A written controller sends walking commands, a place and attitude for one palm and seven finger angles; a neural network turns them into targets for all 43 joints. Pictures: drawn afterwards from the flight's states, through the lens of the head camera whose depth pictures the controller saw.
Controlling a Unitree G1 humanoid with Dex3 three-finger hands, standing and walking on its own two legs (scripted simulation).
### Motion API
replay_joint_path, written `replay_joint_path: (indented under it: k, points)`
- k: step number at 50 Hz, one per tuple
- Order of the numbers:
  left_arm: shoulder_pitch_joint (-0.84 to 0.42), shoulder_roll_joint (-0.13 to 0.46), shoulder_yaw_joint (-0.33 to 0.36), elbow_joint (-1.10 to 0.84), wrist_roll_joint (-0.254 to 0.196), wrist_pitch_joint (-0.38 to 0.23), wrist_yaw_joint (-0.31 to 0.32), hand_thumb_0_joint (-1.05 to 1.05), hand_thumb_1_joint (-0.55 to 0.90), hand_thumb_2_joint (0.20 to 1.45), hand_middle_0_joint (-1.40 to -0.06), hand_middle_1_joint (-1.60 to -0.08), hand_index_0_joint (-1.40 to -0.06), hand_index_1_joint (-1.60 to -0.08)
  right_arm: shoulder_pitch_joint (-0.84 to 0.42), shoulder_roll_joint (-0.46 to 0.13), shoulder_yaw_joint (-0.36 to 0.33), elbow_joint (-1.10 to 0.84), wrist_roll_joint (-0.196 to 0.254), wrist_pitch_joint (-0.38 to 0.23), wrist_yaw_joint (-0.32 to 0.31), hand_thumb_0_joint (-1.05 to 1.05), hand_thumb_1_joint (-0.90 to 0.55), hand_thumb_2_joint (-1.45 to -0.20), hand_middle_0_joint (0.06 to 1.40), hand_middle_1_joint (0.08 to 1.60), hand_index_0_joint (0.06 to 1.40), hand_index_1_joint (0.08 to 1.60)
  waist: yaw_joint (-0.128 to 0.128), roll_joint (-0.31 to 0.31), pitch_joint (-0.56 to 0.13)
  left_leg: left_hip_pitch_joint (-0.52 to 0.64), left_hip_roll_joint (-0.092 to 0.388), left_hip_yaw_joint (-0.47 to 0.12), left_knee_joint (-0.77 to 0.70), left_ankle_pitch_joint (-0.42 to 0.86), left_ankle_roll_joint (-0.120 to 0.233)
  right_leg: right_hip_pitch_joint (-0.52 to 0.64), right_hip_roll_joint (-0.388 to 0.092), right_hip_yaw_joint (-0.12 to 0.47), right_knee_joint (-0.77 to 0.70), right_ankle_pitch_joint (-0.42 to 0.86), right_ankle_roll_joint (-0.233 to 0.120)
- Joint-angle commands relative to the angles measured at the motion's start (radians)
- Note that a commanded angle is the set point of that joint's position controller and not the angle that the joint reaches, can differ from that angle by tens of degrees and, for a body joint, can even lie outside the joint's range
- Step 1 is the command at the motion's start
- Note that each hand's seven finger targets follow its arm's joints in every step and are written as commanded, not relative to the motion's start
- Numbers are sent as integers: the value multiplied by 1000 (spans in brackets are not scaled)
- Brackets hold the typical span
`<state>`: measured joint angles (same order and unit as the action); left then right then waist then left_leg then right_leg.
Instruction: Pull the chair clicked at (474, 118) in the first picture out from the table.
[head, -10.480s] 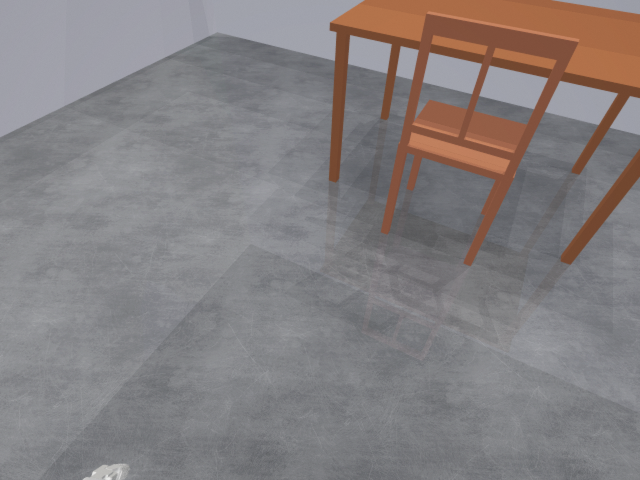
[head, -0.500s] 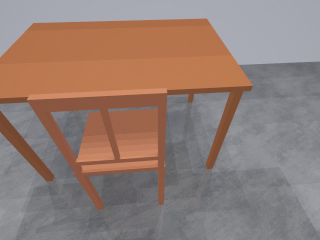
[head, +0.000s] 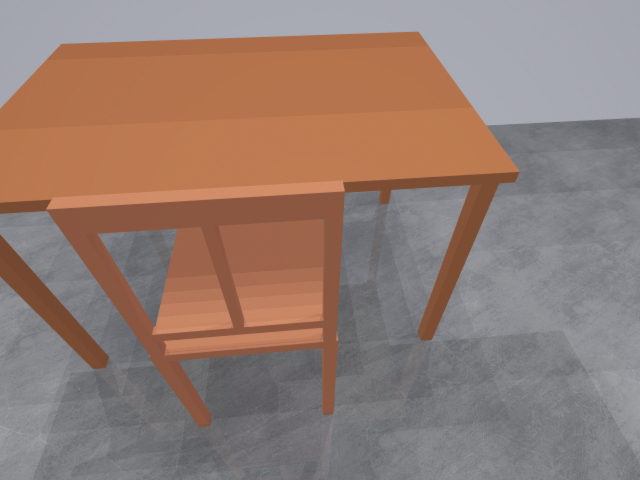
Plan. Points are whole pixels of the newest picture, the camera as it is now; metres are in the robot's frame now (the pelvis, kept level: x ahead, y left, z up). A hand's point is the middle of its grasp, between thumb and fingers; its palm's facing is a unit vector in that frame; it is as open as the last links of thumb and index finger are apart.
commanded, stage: look again from close up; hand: left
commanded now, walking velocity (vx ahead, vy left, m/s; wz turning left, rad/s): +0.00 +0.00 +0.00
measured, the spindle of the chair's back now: (226, 280) +0.45 +0.19 -0.07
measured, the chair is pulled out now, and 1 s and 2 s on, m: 0.00 0.00 0.00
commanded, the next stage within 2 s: raise the hand toward the chair's back in 0.54 s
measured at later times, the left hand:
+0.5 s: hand out of the picture +0.00 +0.19 -0.18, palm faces -0.01 -0.98 -0.19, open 7.4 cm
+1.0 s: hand (193, 436) +0.18 +0.16 -0.02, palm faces +0.09 -1.00 +0.04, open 8.7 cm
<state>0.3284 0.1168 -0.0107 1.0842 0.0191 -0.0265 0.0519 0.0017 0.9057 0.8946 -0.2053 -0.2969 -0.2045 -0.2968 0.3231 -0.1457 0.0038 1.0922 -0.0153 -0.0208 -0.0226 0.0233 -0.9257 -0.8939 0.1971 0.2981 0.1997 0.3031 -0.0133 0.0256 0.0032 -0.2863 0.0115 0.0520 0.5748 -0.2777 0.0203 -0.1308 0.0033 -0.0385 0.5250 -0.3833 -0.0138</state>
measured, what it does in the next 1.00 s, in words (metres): lowers itself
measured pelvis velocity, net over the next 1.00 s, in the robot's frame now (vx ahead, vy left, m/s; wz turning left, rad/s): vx -0.05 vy -0.01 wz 0.01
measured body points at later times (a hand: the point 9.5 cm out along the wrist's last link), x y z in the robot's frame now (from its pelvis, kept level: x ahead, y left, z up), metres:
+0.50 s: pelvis +0.01 +0.02 +0.00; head +0.02 +0.03 +0.45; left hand +0.01 +0.24 -0.16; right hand +0.04 -0.22 -0.15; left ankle +0.02 +0.11 -0.73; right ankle -0.06 -0.11 -0.73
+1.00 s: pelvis -0.05 -0.01 -0.06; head -0.03 +0.01 +0.39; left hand +0.17 +0.22 -0.02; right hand +0.14 -0.26 -0.12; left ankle +0.02 +0.11 -0.73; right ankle -0.04 -0.10 -0.73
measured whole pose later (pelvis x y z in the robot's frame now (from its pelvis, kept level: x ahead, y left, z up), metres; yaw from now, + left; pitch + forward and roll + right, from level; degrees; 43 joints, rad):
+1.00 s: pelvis -0.05 -0.01 -0.06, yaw +0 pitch +10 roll +1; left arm 0.29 0.14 0.13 0.21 -0.22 -0.53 -0.17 0.00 0.68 0.80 -0.18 -0.26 -0.18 -0.26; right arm 0.18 -0.22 -0.04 0.62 0.01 -0.21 0.00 0.02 -0.90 -0.89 0.20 0.30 0.20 0.30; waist -0.02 -0.05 -0.15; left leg -0.79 0.02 0.05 0.99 -0.36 0.01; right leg -0.71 0.00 -0.06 1.04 -0.50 -0.05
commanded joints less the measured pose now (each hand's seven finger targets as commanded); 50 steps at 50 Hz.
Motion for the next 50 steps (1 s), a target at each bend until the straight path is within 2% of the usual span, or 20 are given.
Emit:
replay_joint_path:
  k: [1,8,14,31,32,33,34,35,36,37,39,40,41,42,43,44,45,46,48,50]
  points:
    - [82,97,18,-38,-3,-7,4,0,900,900,-200,-300,-200,-300,39,-85,-8,-34,1,-18,-5,0,-900,-900,200,300,200,300,15,-48,75,42,88,-99,-100,285,30,-83,-76,85,-80,259,-36]
    - [65,133,22,-51,-5,6,3,0,900,900,-200,-300,-200,-300,-5,-114,-9,-35,3,-14,-6,0,-900,-900,200,300,200,300,22,-7,69,72,92,-107,-128,287,35,-84,-79,80,-85,209,-21]
    - [58,151,22,-48,-6,5,0,0,900,900,-200,-300,-200,-300,-32,-126,-11,-32,5,-15,-7,0,-900,-900,200,300,200,300,21,-12,15,124,91,-96,-126,329,32,-63,-93,85,-95,280,-14]
    - [75,149,14,-15,-3,8,-6,0,900,900,-200,-300,-200,-300,-59,-125,-10,-4,12,-12,-5,0,-900,-900,200,300,200,300,22,-37,48,135,93,-92,-187,233,33,-75,-99,89,-144,235,-3]
    - [95,148,11,-8,16,-16,30,0,900,900,-200,-300,-200,-300,-84,-159,-15,-77,12,-16,-2,0,-900,-900,200,300,200,300,17,5,87,99,108,-90,8,533,7,-136,-122,128,-141,503,6]
    - [-601,370,126,-1601,-176,-199,50,0,877,890,-198,-296,-198,-296,-10,-301,-60,-421,60,-149,-31,0,-900,-900,200,300,200,300,-91,191,-440,419,30,-106,-93,616,-9,-121,-30,-14,-6,508,-15]
    - [-195,274,94,-1338,-95,-139,101,0,853,880,-195,-293,-195,-293,-97,-190,-7,-353,57,-254,-61,0,-900,-900,200,300,200,300,-3,351,-427,545,99,-119,-182,730,-16,-205,2,-18,138,190,-29]
    - [-51,89,8,-1034,-99,-88,132,0,830,870,-193,-289,-193,-289,-72,-170,-26,-238,40,-266,-63,0,-900,-900,200,300,200,300,-28,240,-302,392,86,-107,-161,680,-27,-243,-13,-8,166,101,-16]
    - [162,-29,-57,-955,-117,-1,132,0,807,860,-191,-285,-191,-285,-21,-158,-45,-271,73,-263,-41,0,-900,-900,200,300,200,300,-40,147,-210,303,88,-149,-187,533,-23,-317,-16,-31,184,38,2]
    - [-17,-24,-88,-1196,-158,-30,113,0,783,850,-188,-282,-188,-282,-67,-188,-45,-370,73,-258,-36,0,-900,-900,200,300,200,300,-34,56,-100,169,81,-140,-161,355,-18,-311,-22,-41,136,25,-1]
    - [-52,64,6,-1124,-148,-137,87,0,737,830,-184,-274,-184,-274,-123,-230,-57,-421,50,-272,-49,0,-900,-900,200,300,200,300,-50,-121,-4,-33,28,-119,-65,-27,-8,-359,-7,-57,24,5,-4]
    - [-5,58,36,-1009,-151,-184,72,0,713,820,-181,-271,-181,-271,-125,-226,-55,-445,34,-269,-49,0,-900,-900,200,300,200,300,-51,-225,41,-125,6,-118,-6,-85,-3,-429,-4,-59,23,-50,-1]
    - [74,55,84,-874,-153,-235,42,0,690,810,-179,-267,-179,-267,-139,-225,-58,-458,31,-262,-39,0,-900,-900,200,300,200,300,-26,-252,54,-199,-7,-106,54,-87,-8,-482,-4,-59,51,-81,-6]
    - [141,44,125,-836,-165,-306,-2,0,667,800,-177,-263,-177,-263,-156,-218,-62,-480,20,-258,-27,0,-900,-900,200,300,200,300,12,-272,-13,-256,-7,-101,113,-48,-14,-519,5,-70,136,-46,-12]
    - [213,58,168,-824,-195,-385,-55,0,643,790,-174,-260,-174,-260,-186,-212,-74,-503,12,-255,-18,0,-900,-900,200,300,200,300,58,-348,-57,-340,-8,-82,182,-44,-21,-555,9,-59,201,-63,-12]
    - [248,34,156,-847,-225,-463,-117,0,620,780,-172,-256,-172,-256,-209,-209,-79,-528,6,-254,-6,0,-900,-900,200,300,200,300,77,-373,-85,-403,-14,-66,230,-42,-24,-571,10,-46,251,-51,-10]
    - [266,61,194,-862,-253,-532,-177,0,597,770,-170,-252,-170,-252,-228,-209,-87,-555,8,-250,6,0,-900,-900,200,300,200,300,92,-345,-125,-454,-22,-53,275,-48,-29,-576,6,-27,291,-42,-10]
    - [284,113,253,-832,-262,-572,-224,0,573,760,-167,-249,-167,-249,-230,-209,-96,-573,17,-242,18,0,-900,-900,200,300,200,300,109,-246,-134,-482,-27,-43,305,-45,-36,-576,0,-5,322,-26,-17]
    - [240,144,257,-888,-272,-554,-259,0,527,740,-163,-241,-163,-241,-269,-216,-90,-668,28,-223,22,0,-900,-900,200,300,200,300,114,-40,-185,-499,-47,-10,338,-93,-28,-575,-10,18,348,-83,-25]
    - [131,179,250,-988,-268,-501,-257,0,480,720,-158,-234,-158,-234,-295,-214,-77,-730,43,-204,15,0,-900,-900,200,300,200,300,97,24,-209,-541,-53,3,377,-164,-15,-595,-24,86,322,-202,-21]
